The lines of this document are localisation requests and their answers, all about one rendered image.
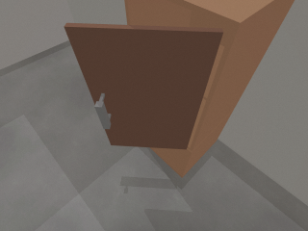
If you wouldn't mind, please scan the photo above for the cupboard door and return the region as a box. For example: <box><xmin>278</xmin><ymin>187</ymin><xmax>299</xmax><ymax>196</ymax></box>
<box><xmin>64</xmin><ymin>22</ymin><xmax>223</xmax><ymax>150</ymax></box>

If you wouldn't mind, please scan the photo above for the handle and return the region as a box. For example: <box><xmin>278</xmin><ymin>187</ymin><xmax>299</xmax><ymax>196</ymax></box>
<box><xmin>94</xmin><ymin>93</ymin><xmax>112</xmax><ymax>130</ymax></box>

